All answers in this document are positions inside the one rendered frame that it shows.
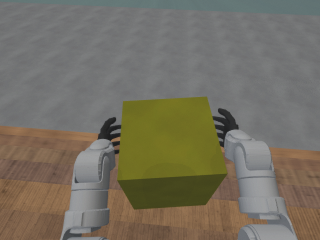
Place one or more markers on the carton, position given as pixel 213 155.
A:
pixel 169 153

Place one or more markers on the robot right upper arm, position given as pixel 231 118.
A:
pixel 265 232

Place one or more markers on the robot left forearm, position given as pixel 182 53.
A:
pixel 88 208

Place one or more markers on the left robot hand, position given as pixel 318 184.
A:
pixel 107 129

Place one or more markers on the robot right forearm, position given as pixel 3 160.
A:
pixel 259 194

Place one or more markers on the right robot hand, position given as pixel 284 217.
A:
pixel 229 124

